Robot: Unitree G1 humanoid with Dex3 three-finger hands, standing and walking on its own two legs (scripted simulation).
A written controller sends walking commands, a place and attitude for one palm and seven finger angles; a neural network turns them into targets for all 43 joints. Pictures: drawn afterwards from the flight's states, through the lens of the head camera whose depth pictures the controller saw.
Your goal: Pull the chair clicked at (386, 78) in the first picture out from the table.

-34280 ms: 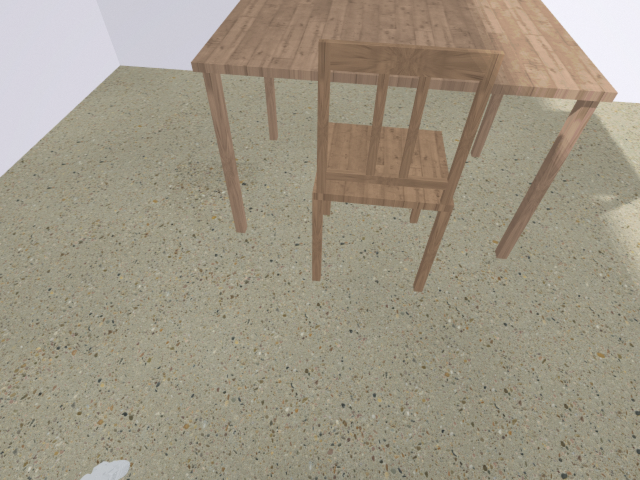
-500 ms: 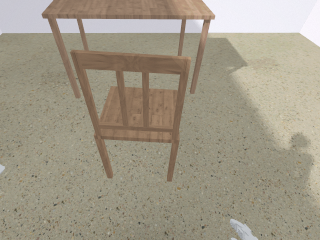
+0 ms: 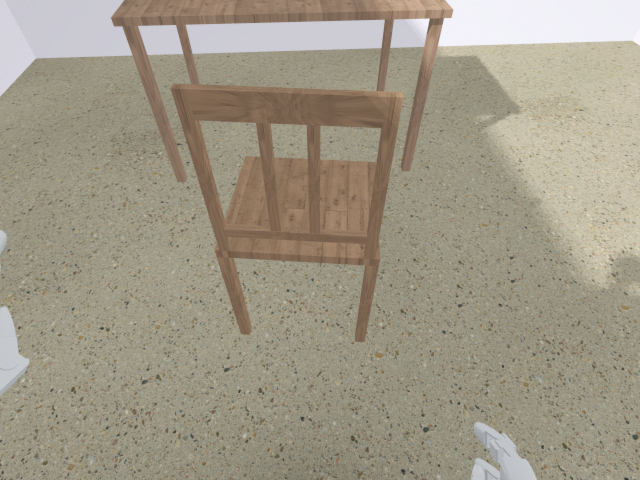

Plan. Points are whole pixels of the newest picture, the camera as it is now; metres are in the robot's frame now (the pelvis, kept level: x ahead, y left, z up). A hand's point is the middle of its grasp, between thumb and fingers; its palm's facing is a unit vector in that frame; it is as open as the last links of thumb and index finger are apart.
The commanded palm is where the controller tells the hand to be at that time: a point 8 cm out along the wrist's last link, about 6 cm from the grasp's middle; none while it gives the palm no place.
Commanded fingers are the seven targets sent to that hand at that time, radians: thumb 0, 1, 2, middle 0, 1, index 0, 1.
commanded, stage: stop stepping back and stand still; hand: left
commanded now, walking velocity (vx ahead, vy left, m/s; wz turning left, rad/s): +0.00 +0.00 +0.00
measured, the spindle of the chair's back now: (270, 182) +0.70 +0.13 -0.07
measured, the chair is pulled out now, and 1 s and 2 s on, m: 0.67 0.67 0.67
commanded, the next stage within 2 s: let the arm hang, fingers relaxed in 0.36 s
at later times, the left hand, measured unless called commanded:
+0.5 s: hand (45, 363) +0.21 +0.28 +0.12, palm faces +0.32 -0.81 -0.49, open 7.4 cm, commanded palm none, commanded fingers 0.00 0.90 0.90 -0.20 -0.30 -0.20 -0.30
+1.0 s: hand out of the picture +0.04 +0.21 -0.15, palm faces +0.01 -0.97 -0.26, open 7.2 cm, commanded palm none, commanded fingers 0.00 0.90 0.90 -0.20 -0.30 -0.20 -0.30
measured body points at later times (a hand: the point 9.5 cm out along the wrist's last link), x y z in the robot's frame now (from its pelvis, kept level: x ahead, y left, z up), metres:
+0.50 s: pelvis +0.01 +0.02 +0.02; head +0.03 +0.01 +0.46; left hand +0.19 +0.32 +0.14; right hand +0.19 -0.22 -0.08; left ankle +0.03 +0.10 -0.72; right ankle +0.02 -0.10 -0.72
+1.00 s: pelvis +0.02 +0.01 +0.02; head +0.06 +0.00 +0.47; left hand +0.04 +0.26 -0.13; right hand +0.04 -0.23 -0.14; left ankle +0.03 +0.10 -0.72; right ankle +0.02 -0.10 -0.72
